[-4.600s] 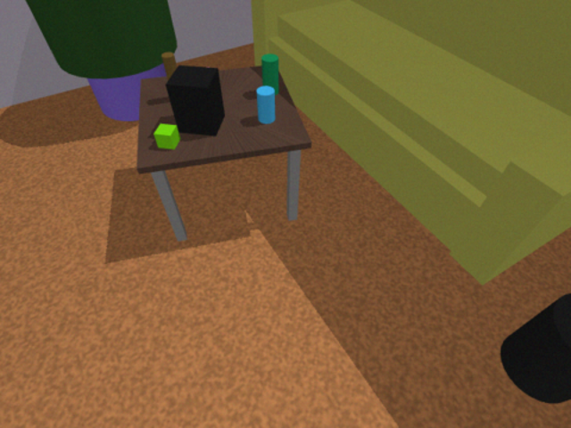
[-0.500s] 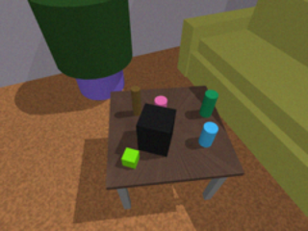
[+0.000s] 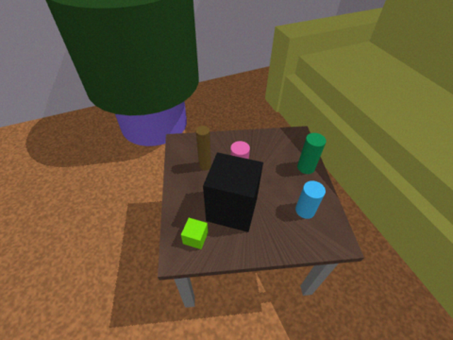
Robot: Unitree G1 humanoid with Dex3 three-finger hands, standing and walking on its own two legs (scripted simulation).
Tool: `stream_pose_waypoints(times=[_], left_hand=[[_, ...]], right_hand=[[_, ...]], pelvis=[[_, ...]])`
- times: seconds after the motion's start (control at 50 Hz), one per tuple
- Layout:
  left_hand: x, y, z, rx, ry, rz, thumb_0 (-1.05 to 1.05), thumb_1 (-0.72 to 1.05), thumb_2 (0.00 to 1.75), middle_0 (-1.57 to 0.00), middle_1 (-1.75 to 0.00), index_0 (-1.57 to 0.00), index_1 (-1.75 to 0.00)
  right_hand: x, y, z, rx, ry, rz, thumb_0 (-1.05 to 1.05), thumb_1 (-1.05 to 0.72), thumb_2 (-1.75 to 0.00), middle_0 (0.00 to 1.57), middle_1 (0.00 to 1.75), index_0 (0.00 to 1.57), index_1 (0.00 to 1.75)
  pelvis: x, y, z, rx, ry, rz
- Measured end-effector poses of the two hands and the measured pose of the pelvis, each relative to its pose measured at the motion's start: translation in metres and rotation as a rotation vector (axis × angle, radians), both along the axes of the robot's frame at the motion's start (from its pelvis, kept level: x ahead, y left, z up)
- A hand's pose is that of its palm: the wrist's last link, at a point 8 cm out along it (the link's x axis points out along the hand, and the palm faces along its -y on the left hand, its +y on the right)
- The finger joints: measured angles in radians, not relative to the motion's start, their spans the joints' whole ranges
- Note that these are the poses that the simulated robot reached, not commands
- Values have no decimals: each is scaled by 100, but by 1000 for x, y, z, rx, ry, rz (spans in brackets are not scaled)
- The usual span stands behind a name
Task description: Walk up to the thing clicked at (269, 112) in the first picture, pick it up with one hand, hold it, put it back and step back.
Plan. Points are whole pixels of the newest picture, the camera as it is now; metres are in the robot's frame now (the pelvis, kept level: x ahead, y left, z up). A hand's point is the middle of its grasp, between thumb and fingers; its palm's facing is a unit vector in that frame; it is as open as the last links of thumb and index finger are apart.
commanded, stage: stand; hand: right
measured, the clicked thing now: (309, 200) +0.55 -0.26 -0.26
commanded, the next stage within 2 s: none
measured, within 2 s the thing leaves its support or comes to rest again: neither
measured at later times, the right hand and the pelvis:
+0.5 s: hand out of the picture +0.09 -0.25 -0.15, palm faces -0.01 +0.94 -0.34, open 7.4 cm; pelvis +0.01 +0.00 +0.00, yaw +0 degrees
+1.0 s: hand out of the picture +0.09 -0.25 -0.16, palm faces -0.02 +0.94 -0.34, open 7.4 cm; pelvis +0.01 +0.00 +0.00, yaw +0 degrees
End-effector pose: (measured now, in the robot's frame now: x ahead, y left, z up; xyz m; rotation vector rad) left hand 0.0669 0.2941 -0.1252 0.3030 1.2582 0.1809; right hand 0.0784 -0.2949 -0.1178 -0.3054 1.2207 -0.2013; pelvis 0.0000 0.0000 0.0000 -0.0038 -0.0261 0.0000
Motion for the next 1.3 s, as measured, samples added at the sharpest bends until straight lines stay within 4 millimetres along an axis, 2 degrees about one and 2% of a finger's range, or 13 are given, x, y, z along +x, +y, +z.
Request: stream_pose_waypoints(times=[0.54, 1.3], left_hand=[[21, 4, 3, 13, -29, -18, 0, 91, 90, -20, -30, -21, -30], [8, 5, 2, 13, -17, -6, 0, 91, 90, -20, -30, -21, -30]], right_hand=[[10, 2, 0, 0, 6, -1, 1, -90, -90, 20, 30, 20, 30], [7, 2, 1, -2, 9, 9, 1, -90, -90, 20, 30, 20, 30]], pelvis=[[13, 2, 0, 6, -1, 0], [12, 3, 0, 4, -7, 8]])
